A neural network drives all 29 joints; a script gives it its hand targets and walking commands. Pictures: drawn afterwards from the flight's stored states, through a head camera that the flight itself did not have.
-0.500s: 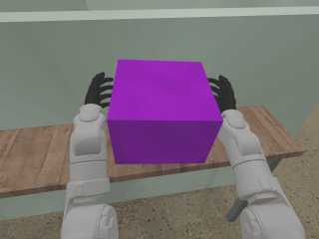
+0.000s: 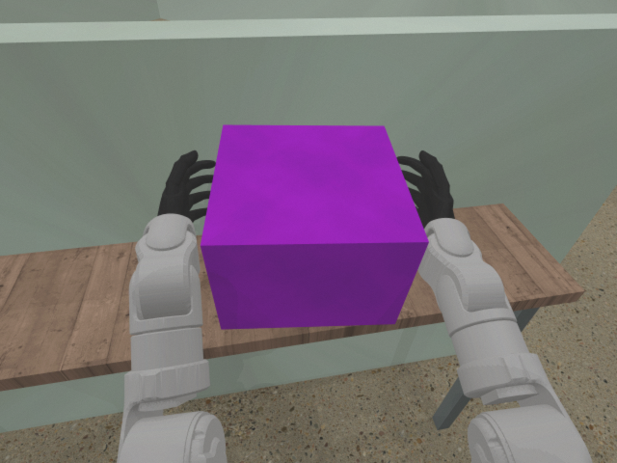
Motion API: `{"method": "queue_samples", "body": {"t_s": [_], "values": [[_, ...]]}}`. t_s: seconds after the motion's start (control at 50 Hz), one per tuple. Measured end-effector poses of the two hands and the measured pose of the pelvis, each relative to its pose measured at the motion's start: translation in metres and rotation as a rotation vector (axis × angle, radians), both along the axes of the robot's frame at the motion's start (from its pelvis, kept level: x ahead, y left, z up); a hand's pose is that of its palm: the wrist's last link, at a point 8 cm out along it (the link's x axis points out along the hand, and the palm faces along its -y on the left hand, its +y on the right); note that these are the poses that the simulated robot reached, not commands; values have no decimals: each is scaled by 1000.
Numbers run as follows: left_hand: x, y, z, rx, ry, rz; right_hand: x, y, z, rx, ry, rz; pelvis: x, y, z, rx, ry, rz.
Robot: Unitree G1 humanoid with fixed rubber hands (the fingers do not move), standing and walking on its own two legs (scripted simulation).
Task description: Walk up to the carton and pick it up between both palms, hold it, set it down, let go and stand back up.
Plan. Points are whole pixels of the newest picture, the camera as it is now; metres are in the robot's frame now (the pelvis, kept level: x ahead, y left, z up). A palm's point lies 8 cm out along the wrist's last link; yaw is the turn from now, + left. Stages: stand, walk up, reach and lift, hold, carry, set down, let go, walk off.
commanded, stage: hold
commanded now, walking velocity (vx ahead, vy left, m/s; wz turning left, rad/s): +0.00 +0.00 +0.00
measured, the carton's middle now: (307, 222) +0.37 +0.00 +0.16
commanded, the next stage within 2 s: none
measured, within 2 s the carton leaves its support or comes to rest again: neither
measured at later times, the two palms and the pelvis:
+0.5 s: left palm (178, 214) +0.35 +0.16 +0.19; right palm (435, 214) +0.35 -0.16 +0.18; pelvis -0.01 +0.00 +0.00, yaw -1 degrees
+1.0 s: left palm (177, 216) +0.35 +0.16 +0.19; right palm (433, 216) +0.35 -0.15 +0.18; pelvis -0.01 +0.00 +0.00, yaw -1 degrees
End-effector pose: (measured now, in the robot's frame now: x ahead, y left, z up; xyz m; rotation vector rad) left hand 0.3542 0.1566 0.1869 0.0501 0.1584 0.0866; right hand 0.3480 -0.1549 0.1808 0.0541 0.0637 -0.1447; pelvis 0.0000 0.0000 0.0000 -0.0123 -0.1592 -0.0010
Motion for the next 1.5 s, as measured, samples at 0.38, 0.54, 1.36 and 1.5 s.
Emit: {"method": "queue_samples", "body": {"t_s": [0.38, 0.54, 1.36, 1.5], "values": [[-1, -1, 5, 7, 11, 5, -2, 0, 3, 3, 6, -1, -10, 2, 0, 4, 18, -15], [0, -1, 3, 3, 11, 4, -1, -1, 3, -3, 6, -1, -8, 2, 0, 2, 10, -11], [6, -3, 11, 28, 12, 21, 10, -3, 4, 17, 5, 11, -3, -1, 0, 5, 14, -9], [6, -4, 8, 29, -2, 15, 9, -4, 3, 16, -8, 7, 0, -3, 0, 2, 5, 0]]}}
